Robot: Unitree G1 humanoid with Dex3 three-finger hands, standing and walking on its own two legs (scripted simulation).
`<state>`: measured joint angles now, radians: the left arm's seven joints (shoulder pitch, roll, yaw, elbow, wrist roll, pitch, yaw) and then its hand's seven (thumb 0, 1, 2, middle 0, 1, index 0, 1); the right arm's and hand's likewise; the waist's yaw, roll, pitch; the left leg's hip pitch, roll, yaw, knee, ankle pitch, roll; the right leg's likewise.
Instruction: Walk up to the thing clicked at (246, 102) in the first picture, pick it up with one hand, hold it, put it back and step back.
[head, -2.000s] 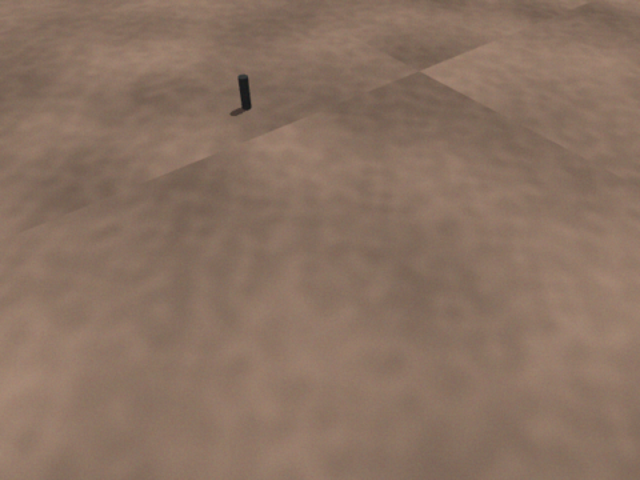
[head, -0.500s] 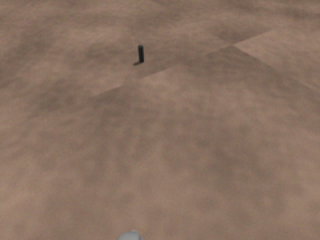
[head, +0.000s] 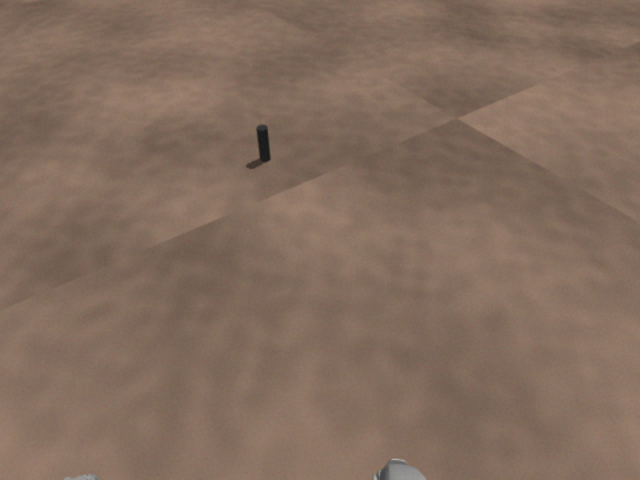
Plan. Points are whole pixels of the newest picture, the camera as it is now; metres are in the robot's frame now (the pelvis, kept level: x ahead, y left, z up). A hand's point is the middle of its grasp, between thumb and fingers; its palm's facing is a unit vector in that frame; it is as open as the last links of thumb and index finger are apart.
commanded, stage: walk up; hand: left
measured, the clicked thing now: (263, 143) +1.79 +0.28 -0.68
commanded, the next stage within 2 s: none
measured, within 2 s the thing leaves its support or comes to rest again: neither
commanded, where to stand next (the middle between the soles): +1.45 +0.05 m, yaw +2 degrees
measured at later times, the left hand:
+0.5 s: hand (155, 397) +0.28 +0.26 -0.16, palm faces +0.07 -0.93 -0.36, open 7.4 cm
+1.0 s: hand (215, 216) +0.67 +0.23 -0.13, palm faces +0.00 -0.91 -0.41, open 7.4 cm
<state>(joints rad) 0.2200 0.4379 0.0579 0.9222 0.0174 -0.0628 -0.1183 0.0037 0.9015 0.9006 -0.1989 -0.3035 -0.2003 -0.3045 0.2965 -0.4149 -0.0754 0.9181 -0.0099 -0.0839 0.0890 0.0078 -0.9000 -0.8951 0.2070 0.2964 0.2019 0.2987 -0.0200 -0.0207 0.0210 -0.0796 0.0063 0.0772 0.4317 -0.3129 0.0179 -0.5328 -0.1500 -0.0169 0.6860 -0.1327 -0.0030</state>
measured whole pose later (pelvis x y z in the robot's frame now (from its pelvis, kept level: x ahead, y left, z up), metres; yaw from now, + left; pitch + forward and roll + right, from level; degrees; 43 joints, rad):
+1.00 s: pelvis +0.56 -0.05 -0.02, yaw +2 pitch -3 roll +1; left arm 0.20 0.42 0.06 0.89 0.01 -0.10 -0.08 0.00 0.90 0.90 -0.20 -0.30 -0.20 -0.30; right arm 0.32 -0.44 -0.06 0.95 -0.01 -0.05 0.05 0.01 -0.90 -0.90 0.20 0.30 0.20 0.30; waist -0.02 0.04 0.06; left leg -0.25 0.06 0.01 1.02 -0.47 0.03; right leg -0.40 -0.07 -0.09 0.67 -0.22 -0.02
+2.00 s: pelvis +0.98 -0.03 +0.00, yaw +2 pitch -3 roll +0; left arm 0.24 0.37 0.03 0.86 0.00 -0.09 -0.06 0.00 0.90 0.90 -0.20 -0.30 -0.20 -0.30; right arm 0.29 -0.43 -0.05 0.91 -0.01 -0.04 0.06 0.01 -0.91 -0.90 0.20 0.30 0.20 0.30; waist 0.01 0.06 0.08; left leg -0.43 0.06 0.00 1.01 -0.35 0.03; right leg -0.26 -0.04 -0.09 0.50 -0.20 -0.03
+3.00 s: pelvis +1.30 +0.02 -0.01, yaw +1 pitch -3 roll -1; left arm 0.32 0.42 0.04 0.86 0.02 -0.06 -0.05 0.00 0.90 0.90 -0.20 -0.30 -0.20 -0.31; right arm 0.28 -0.43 -0.07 0.90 -0.02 -0.04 0.07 0.01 -0.91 -0.90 0.20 0.30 0.20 0.30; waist 0.03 0.03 0.06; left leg -0.43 0.08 0.02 0.67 -0.24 0.00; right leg -0.21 -0.05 -0.07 0.56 -0.30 -0.01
